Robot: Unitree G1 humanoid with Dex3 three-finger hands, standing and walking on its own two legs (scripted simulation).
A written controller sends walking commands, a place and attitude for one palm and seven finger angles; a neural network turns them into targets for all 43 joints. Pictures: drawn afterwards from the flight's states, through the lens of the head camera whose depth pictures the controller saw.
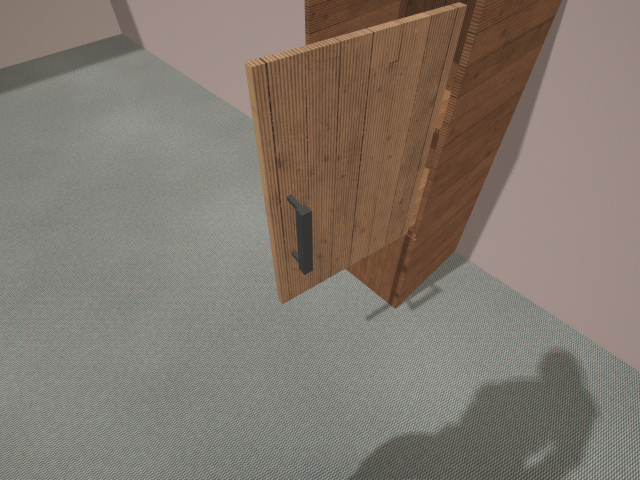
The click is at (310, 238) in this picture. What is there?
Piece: cupboard door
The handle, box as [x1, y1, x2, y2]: [287, 194, 312, 274]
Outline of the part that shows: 291,194 287,196 287,200 295,208 296,211 298,251 292,251 292,255 299,263 299,268 305,274 312,270 311,210 305,204 301,205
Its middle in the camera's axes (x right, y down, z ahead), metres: -0.04 +0.00 +0.76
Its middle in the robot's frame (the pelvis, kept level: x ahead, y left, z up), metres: +0.56 +0.08 -0.10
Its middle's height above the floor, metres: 0.68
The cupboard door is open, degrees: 80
